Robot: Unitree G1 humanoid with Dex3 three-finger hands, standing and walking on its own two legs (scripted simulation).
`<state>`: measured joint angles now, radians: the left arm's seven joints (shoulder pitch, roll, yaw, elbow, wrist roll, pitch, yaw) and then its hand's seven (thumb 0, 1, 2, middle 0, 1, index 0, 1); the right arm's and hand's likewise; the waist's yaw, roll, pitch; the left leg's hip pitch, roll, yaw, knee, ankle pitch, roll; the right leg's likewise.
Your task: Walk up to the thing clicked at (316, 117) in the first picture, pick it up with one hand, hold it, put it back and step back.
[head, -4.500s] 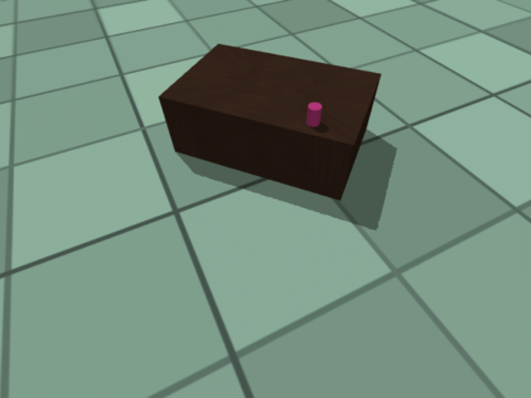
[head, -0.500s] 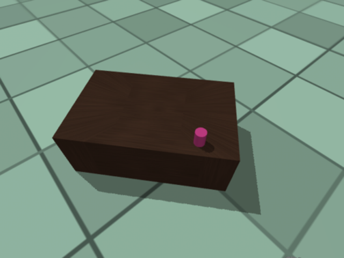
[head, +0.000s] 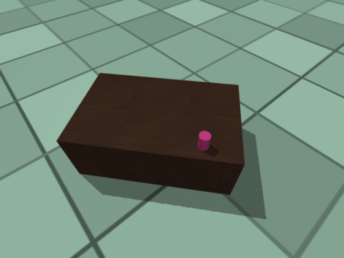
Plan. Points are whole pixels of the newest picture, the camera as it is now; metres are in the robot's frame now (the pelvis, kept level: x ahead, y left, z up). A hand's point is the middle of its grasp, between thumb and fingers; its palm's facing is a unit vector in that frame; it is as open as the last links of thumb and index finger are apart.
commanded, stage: stand
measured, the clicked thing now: (204, 140) +0.70 -0.16 -0.38
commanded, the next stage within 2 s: none
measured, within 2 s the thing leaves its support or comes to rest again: neither
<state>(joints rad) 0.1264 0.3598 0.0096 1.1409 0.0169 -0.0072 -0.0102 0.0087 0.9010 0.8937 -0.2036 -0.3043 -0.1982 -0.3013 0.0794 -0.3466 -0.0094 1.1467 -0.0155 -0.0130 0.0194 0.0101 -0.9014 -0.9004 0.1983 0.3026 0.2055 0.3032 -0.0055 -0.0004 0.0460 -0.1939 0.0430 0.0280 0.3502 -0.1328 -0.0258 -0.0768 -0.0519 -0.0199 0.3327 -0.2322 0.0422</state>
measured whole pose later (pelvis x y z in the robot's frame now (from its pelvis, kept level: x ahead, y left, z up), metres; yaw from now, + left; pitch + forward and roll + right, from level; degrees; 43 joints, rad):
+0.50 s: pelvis +0.01 -0.01 +0.00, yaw +0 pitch -2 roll +0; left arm 0.10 0.36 0.01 1.12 0.02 0.00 -0.01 0.01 0.90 0.89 -0.20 -0.30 -0.20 -0.30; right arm 0.08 -0.35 0.00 1.14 -0.01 -0.01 0.01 0.01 -0.90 -0.90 0.20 0.30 0.21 0.30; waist -0.01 0.00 0.05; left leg -0.17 0.05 0.03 0.34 -0.14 -0.04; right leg -0.05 -0.04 -0.02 0.31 -0.24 0.03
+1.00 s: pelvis +0.01 -0.01 +0.00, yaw +0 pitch -2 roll +0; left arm 0.13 0.36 0.01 1.12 0.02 0.00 -0.01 0.01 0.90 0.89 -0.20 -0.30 -0.20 -0.30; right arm 0.09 -0.35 0.00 1.14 -0.01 -0.01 0.01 0.01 -0.90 -0.90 0.20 0.30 0.21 0.30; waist -0.01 0.00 0.05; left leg -0.17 0.05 0.03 0.34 -0.15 -0.04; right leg -0.04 -0.04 -0.02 0.31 -0.24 0.03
